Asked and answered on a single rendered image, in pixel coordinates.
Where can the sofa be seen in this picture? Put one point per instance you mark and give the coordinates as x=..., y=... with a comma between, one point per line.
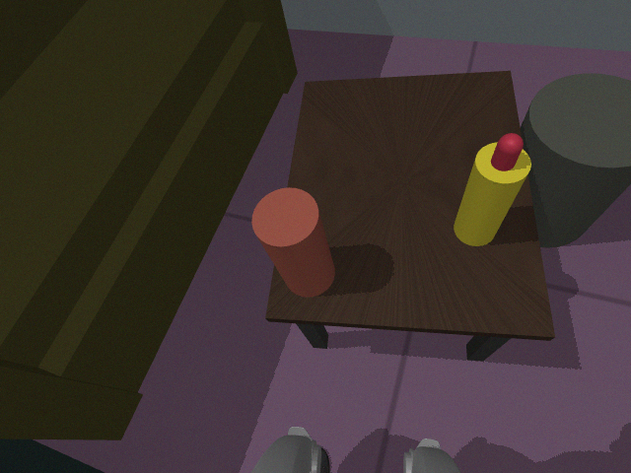
x=126, y=127

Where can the coffee table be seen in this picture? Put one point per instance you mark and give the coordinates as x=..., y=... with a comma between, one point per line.
x=387, y=161

